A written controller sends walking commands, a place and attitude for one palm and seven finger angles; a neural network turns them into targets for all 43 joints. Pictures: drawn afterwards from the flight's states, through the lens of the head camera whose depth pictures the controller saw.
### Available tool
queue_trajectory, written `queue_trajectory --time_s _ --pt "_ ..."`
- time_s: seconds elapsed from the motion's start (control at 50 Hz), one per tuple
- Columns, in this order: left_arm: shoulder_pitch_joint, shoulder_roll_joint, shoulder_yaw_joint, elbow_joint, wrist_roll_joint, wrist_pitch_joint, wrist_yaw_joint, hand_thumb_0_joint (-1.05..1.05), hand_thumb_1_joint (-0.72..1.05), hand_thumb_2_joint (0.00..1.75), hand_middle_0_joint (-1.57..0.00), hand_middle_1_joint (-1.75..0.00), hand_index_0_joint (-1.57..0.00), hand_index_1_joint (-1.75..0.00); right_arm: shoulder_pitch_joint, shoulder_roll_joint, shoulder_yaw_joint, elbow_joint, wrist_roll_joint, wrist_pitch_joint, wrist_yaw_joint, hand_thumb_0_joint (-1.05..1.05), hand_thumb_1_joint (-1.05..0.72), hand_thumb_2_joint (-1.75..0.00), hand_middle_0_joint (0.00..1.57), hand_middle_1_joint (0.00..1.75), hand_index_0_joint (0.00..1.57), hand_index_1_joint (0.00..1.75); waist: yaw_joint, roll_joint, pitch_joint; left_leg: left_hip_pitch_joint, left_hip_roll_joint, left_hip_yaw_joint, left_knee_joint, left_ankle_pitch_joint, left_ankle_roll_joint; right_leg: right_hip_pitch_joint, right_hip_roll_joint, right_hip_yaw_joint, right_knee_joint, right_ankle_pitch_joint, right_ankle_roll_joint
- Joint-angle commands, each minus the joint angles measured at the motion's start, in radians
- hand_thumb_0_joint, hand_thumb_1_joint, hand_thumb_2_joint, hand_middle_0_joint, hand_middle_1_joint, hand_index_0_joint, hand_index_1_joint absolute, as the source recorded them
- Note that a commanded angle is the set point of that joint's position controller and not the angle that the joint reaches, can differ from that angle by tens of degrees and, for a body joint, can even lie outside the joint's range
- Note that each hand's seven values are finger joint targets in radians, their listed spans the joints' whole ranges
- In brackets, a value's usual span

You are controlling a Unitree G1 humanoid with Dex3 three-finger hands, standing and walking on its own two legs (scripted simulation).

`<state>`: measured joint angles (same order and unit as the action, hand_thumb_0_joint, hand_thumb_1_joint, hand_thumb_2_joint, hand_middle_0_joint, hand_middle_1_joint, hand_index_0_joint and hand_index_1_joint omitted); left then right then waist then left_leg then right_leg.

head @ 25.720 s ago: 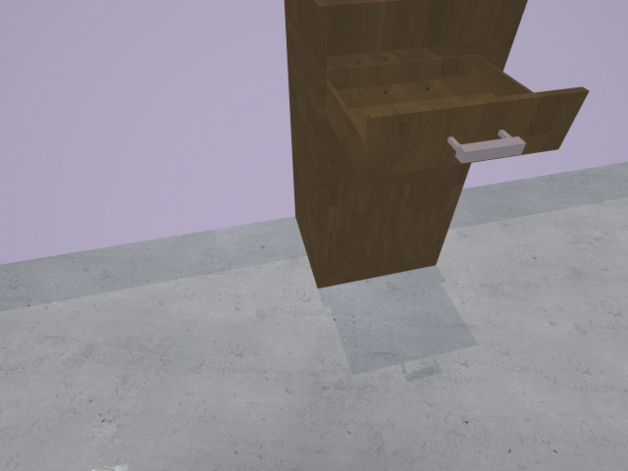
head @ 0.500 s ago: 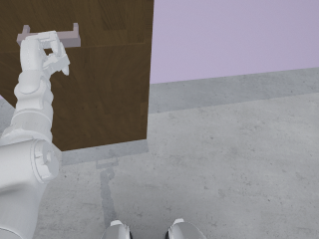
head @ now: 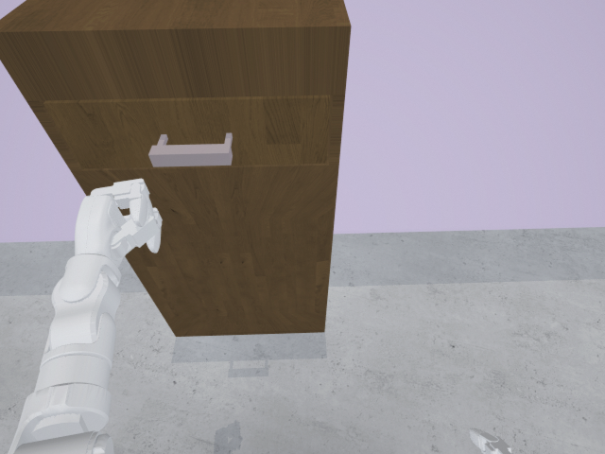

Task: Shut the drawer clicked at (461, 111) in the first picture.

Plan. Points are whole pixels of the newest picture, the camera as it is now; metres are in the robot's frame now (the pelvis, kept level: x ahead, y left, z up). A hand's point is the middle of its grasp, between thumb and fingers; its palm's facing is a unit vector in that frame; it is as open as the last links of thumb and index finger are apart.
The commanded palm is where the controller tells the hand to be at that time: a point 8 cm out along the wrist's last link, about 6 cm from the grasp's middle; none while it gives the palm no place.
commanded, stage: draw the hand back to the body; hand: left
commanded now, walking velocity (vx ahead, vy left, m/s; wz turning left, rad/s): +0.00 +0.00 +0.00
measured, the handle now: (194, 147) +0.59 +0.20 +0.08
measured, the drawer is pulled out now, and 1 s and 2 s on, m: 0.00 0.00 0.00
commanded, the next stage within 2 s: step back with the hand held close in 0.94 s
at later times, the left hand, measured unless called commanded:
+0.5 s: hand (74, 304) +0.24 +0.22 +0.17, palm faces +0.33 -0.90 -0.28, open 3.3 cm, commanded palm +0.19 +0.27 +0.18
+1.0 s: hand (1, 378) +0.17 +0.25 +0.18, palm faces +0.44 -0.82 -0.37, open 3.3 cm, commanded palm +0.12 +0.28 +0.20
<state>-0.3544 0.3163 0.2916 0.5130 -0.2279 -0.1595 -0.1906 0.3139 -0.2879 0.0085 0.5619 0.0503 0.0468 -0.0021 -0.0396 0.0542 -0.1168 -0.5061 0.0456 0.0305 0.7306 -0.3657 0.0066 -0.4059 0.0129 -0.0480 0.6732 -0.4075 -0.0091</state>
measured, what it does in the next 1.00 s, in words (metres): stands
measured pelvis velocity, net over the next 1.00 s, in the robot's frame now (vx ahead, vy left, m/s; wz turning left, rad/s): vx -0.01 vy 0.00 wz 0.01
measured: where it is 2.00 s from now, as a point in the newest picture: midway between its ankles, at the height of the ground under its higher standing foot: outside the picture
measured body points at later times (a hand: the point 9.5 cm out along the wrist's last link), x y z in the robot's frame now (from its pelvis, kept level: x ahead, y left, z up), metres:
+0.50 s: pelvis -0.02 +0.00 +0.03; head -0.03 -0.03 +0.47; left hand +0.21 +0.27 +0.18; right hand +0.17 -0.21 -0.07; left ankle +0.00 +0.11 -0.72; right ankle -0.05 -0.11 -0.72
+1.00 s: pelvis -0.01 +0.00 +0.03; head -0.03 -0.02 +0.48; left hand +0.14 +0.29 +0.20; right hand +0.19 -0.21 -0.06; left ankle +0.00 +0.11 -0.72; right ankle -0.05 -0.11 -0.72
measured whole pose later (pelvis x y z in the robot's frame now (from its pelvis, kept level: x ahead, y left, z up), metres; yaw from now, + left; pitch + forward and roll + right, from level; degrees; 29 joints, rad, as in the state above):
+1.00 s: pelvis -0.01 +0.00 +0.03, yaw +1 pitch -5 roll +0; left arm 0.51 0.30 0.28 -0.42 -0.07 -0.11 0.10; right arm 0.18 -0.24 0.03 0.63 -0.01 -0.06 -0.08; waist 0.08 0.07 0.03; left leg -0.11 0.02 0.04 0.42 -0.22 0.01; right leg -0.01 0.00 -0.05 0.37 -0.27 0.00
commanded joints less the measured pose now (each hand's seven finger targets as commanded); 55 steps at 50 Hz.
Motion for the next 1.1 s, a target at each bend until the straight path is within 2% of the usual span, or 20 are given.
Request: queue_trajectory --time_s 0.0,0.04,0.06,0.08,0.12,0.16,0.24,0.3,0.48,0.56,0.64,0.72,0.74,0.86,0.92,0.96,1.02,1.04,1.06,1.08 --pt "-0.318 0.18 0.0 -0.354 -0.029 -0.039 -0.023 0.0 0.9 0.9 -1.4 -1.6 -1.4 -1.6 -0.054 -0.113 -0.034 -0.133 0.012 -0.071 -0.016 0.0 -0.9 -0.9 0.2 0.3 0.2 0.3 -0.011 0.024 -0.242 0.284 -0.047 -0.027 -0.075 0.395 0.044 0.07 0.032 0.008 -0.067 0.524 -0.009" --pt "-0.254 0.191 0.019 -0.382 -0.04 -0.009 -0.027 0.0 0.9 0.9 -1.4 -1.6 -1.4 -1.6 -0.092 -0.113 -0.028 -0.146 0.014 -0.083 -0.024 0.0 -0.9 -0.9 0.2 0.3 0.2 0.3 0.009 -0.001 -0.213 0.273 -0.05 -0.031 -0.098 0.347 0.041 0.087 0.028 0.006 -0.082 0.483 -0.011" --pt "-0.18 0.24 -0.02 -0.475 0.071 -0.02 0.079 0.0 0.9 0.9 -1.4 -1.6 -1.4 -1.6 -0.146 -0.098 -0.031 -0.142 0.005 -0.075 -0.035 0.0 -0.9 -0.9 0.2 0.3 0.2 0.3 0.043 -0.01 -0.186 0.337 -0.059 -0.007 -0.135 0.331 0.041 0.068 0.008 0.039 -0.152 0.43 -0.014" --pt "-0.122 0.18 -0.05 -0.474 0.083 -0.01 0.133 0.0 0.9 0.9 -1.4 -1.6 -1.4 -1.6 -0.171 -0.088 -0.022 -0.143 0.001 -0.071 -0.046 0.0 -0.9 -0.9 0.2 0.3 0.2 0.3 0.028 -0.045 -0.113 0.327 -0.053 -0.009 -0.166 0.287 0.039 0.066 0.007 0.035 -0.182 0.388 -0.007" --pt "-0.071 0.148 -0.081 -0.51 0.1 0.013 0.179 0.0 0.9 0.9 -1.4 -1.6 -1.4 -1.6 -0.195 -0.087 -0.014 -0.142 0.002 -0.069 -0.055 0.0 -0.9 -0.9 0.2 0.3 0.2 0.3 0.034 -0.051 -0.074 0.325 -0.048 -0.016 -0.201 0.245 0.038 0.091 0.001 0.037 -0.204 0.34 -0.006" --pt "-0.042 0.186 -0.047 -0.532 0.111 0.026 0.214 0.0 0.9 0.9 -1.4 -1.6 -1.4 -1.6 -0.21 -0.088 -0.012 -0.127 -0.002 -0.063 -0.066 0.0 -0.9 -0.9 0.2 0.3 0.2 0.3 0.039 -0.093 -0.035 0.331 -0.047 -0.014 -0.235 0.219 0.04 0.125 0.004 0.038 -0.241 0.305 -0.005" --pt "-0.012 0.186 -0.035 -0.657 0.133 0.027 0.257 0.0 0.9 0.9 -1.4 -1.6 -1.4 -1.6 -0.248 -0.069 0.003 -0.126 -0.012 -0.072 -0.08 0.0 -0.9 -0.9 0.2 0.3 0.2 0.3 0.048 -0.015 -0.051 0.421 -0.046 -0.016 -0.289 0.228 0.037 0.184 -0.002 0.04 -0.283 0.291 -0.01" --pt "0.077 0.179 -0.04 -0.764 0.141 0.02 0.276 0.0 0.9 0.9 -1.4 -1.6 -1.4 -1.6 -0.263 -0.061 0.011 -0.122 -0.024 -0.092 -0.081 0.0 -0.9 -0.9 0.2 0.3 0.2 0.3 0.062 0.052 -0.059 0.474 -0.045 -0.019 -0.32 0.262 0.034 0.229 -0.004 0.038 -0.31 0.311 -0.014" --pt "0.467 0.16 0.009 -0.92 0.143 0.014 0.28 0.0 0.9 0.9 -1.4 -1.6 -1.4 -1.6 -0.286 -0.055 0.003 -0.111 -0.044 -0.11 -0.071 0.0 -0.9 -0.9 0.2 0.3 0.2 0.3 0.088 -0.062 0.038 0.486 -0.041 -0.014 -0.373 0.312 0.034 0.289 0.0 0.028 -0.372 0.343 -0.007" --pt "0.601 0.189 0.065 -1.009 0.144 0.004 0.279 0.0 0.9 0.9 -1.4 -1.6 -1.4 -1.6 -0.293 -0.053 -0.008 -0.109 -0.051 -0.115 -0.067 0.0 -0.9 -0.9 0.2 0.3 0.2 0.3 0.099 -0.048 0.062 0.488 -0.041 -0.005 -0.366 0.316 0.036 0.286 -0.001 0.037 -0.402 0.336 -0.005" --pt "0.696 0.192 0.086 -1.143 0.147 -0.016 0.288 0.0 0.9 0.9 -1.4 -1.6 -1.4 -1.6 -0.286 -0.045 -0.009 -0.118 -0.052 -0.135 -0.067 0.0 -0.9 -0.9 0.2 0.3 0.2 0.3 0.101 0.023 0.054 0.491 -0.041 -0.006 -0.358 0.326 0.031 0.293 -0.008 0.035 -0.392 0.348 -0.006" --pt "0.829 0.189 0.105 -1.21 0.15 -0.021 0.298 0.0 0.9 0.9 -1.4 -1.6 -1.4 -1.6 -0.271 -0.045 -0.015 -0.122 -0.051 -0.159 -0.072 0.0 -0.9 -0.9 0.2 0.3 0.2 0.3 0.105 0.02 0.054 0.49 -0.037 -0.005 -0.346 0.348 0.03 0.291 -0.006 0.033 -0.383 0.373 -0.004" --pt "0.856 0.192 0.115 -1.213 0.149 -0.019 0.299 0.0 0.9 0.9 -1.4 -1.6 -1.4 -1.6 -0.272 -0.043 -0.015 -0.123 -0.051 -0.162 -0.072 0.0 -0.9 -0.9 0.2 0.3 0.2 0.3 0.108 -0.013 0.076 0.479 -0.036 -0.007 -0.346 0.347 0.03 0.285 -0.004 0.029 -0.382 0.375 -0.003" --pt "0.774 0.15 0.076 -1.119 0.158 -0.008 0.3 0.0 0.9 0.9 -1.4 -1.6 -1.4 -1.6 -0.256 -0.052 -0.024 -0.093 -0.052 -0.165 -0.085 0.0 -0.9 -0.9 0.2 0.3 0.2 0.3 0.084 -0.065 0.184 0.473 -0.035 -0.007 -0.363 0.247 0.037 0.2 -0.001 0.029 -0.419 0.247 0.001" --pt "0.758 0.158 0.086 -1.135 0.159 -0.015 0.305 0.0 0.9 0.9 -1.4 -1.6 -1.4 -1.6 -0.257 -0.048 -0.022 -0.096 -0.056 -0.166 -0.09 0.0 -0.9 -0.9 0.2 0.3 0.2 0.3 0.095 -0.053 0.128 0.484 -0.035 -0.01 -0.36 0.266 0.04 0.239 -0.011 0.032 -0.399 0.27 -0.001" --pt "0.763 0.174 0.095 -1.161 0.161 -0.015 0.307 0.0 0.9 0.9 -1.4 -1.6 -1.4 -1.6 -0.26 -0.049 -0.02 -0.099 -0.058 -0.171 -0.09 0.0 -0.9 -0.9 0.2 0.3 0.2 0.3 0.104 -0.001 0.083 0.499 -0.039 -0.008 -0.356 0.293 0.037 0.269 -0.01 0.037 -0.394 0.302 -0.004" --pt "0.772 0.177 0.095 -1.198 0.163 -0.013 0.313 0.0 0.9 0.9 -1.4 -1.6 -1.4 -1.6 -0.264 -0.042 -0.012 -0.102 -0.061 -0.181 -0.09 0.0 -0.9 -0.9 0.2 0.3 0.2 0.3 0.11 0.048 0.059 0.496 -0.038 -0.014 -0.353 0.332 0.031 0.297 -0.013 0.033 -0.374 0.348 -0.008" --pt "0.78 0.171 0.093 -1.197 0.162 -0.01 0.313 0.0 0.9 0.9 -1.4 -1.6 -1.4 -1.6 -0.265 -0.04 -0.01 -0.102 -0.062 -0.181 -0.088 0.0 -0.9 -0.9 0.2 0.3 0.2 0.3 0.111 0.033 0.069 0.49 -0.04 -0.015 -0.353 0.345 0.031 0.3 -0.01 0.029 -0.373 0.364 -0.008" --pt "0.598 0.359 0.278 -1.299 0.164 -0.062 0.321 0.0 0.9 0.9 -1.4 -1.6 -1.4 -1.6 -0.253 -0.051 0.001 -0.158 -0.049 -0.152 -0.081 0.0 -0.9 -0.9 0.2 0.3 0.2 0.3 0.07 0.063 0.141 0.427 -0.03 -0.039 -0.338 0.298 0.044 0.233 -0.048 0.094 -0.413 0.431 -0.008" --pt "0.722 0.279 0.216 -1.219 0.166 -0.066 0.307 0.0 0.9 0.9 -1.4 -1.6 -1.4 -1.6 -0.269 -0.05 -0.014 -0.125 -0.057 -0.137 -0.081 0.0 -0.9 -0.9 0.2 0.3 0.2 0.3 0.066 -0.017 0.139 0.4 -0.025 -0.042 -0.304 0.321 0.049 0.212 -0.074 0.097 -0.41 0.486 -0.005"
